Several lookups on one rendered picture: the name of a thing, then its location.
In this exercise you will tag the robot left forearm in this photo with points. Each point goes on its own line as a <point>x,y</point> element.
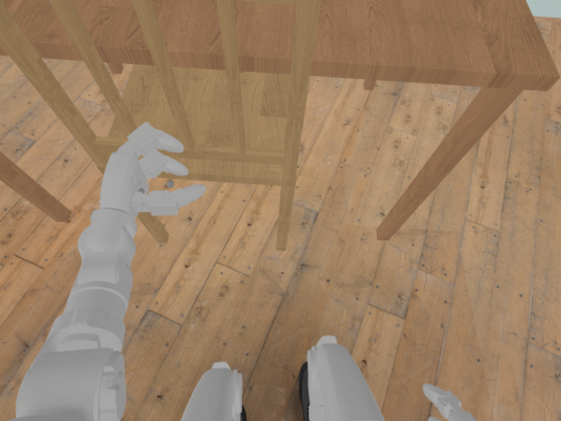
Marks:
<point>98,301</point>

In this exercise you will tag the chair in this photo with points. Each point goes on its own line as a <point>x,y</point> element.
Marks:
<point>235,126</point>

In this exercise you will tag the right robot thigh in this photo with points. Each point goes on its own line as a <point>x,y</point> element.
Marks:
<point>346,394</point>

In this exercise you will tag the robot right shin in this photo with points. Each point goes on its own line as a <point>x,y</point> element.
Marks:
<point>316,409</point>

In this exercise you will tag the table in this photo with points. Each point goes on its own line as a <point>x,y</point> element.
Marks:
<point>493,44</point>

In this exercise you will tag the right robot hand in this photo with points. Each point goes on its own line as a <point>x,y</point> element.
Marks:
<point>448,405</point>

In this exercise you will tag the robot left upper arm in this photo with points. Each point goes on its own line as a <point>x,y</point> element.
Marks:
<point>79,385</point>

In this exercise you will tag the left robot hand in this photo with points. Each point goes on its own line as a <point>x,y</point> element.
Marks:
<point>125,175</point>

